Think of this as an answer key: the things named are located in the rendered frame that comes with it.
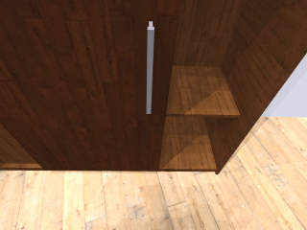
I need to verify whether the wardrobe door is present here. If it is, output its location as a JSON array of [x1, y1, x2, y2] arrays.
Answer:
[[0, 0, 181, 172], [0, 124, 37, 164]]

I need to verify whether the handle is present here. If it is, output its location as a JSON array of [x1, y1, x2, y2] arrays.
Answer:
[[146, 21, 154, 114]]

